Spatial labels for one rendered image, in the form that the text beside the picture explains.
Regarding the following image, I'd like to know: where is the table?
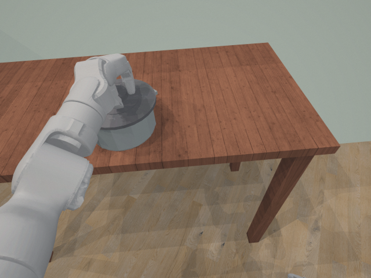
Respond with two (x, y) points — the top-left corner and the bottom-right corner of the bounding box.
(0, 42), (340, 262)

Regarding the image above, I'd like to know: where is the pot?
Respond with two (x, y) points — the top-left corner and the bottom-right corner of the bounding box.
(97, 89), (158, 151)

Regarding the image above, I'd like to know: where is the lid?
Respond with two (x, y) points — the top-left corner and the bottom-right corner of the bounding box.
(100, 79), (157, 130)

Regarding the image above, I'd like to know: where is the robot left hand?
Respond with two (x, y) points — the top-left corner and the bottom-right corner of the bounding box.
(99, 53), (135, 109)

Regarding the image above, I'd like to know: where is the knob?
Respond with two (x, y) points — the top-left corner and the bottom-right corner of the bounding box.
(116, 85), (128, 102)

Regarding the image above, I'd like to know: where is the robot left forearm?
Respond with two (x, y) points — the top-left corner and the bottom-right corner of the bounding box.
(11, 56), (117, 194)

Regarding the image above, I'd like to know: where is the robot left upper arm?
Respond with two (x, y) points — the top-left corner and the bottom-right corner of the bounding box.
(0, 142), (93, 278)

